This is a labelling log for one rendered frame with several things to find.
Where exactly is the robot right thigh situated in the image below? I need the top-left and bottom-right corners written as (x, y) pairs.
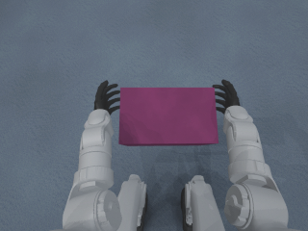
top-left (185, 180), bottom-right (225, 231)

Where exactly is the carton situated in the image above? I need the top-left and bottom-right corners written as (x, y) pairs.
top-left (118, 88), bottom-right (218, 146)

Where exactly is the left robot hand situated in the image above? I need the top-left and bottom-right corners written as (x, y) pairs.
top-left (94, 80), bottom-right (120, 115)

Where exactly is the right robot forearm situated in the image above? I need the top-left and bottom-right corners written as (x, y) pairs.
top-left (222, 105), bottom-right (289, 223)

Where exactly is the left robot forearm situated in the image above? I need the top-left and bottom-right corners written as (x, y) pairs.
top-left (63, 109), bottom-right (115, 226)

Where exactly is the left robot upper arm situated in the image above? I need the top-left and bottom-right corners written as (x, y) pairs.
top-left (49, 189), bottom-right (122, 231)

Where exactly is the robot thigh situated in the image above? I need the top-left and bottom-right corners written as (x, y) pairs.
top-left (116, 179), bottom-right (147, 231)
top-left (185, 180), bottom-right (225, 231)

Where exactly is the right robot upper arm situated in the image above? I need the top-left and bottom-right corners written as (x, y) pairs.
top-left (223, 183), bottom-right (302, 231)

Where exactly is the right robot hand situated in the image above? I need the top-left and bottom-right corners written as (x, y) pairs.
top-left (212, 79), bottom-right (241, 114)

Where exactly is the robot left thigh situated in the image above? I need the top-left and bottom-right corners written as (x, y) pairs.
top-left (116, 179), bottom-right (147, 231)

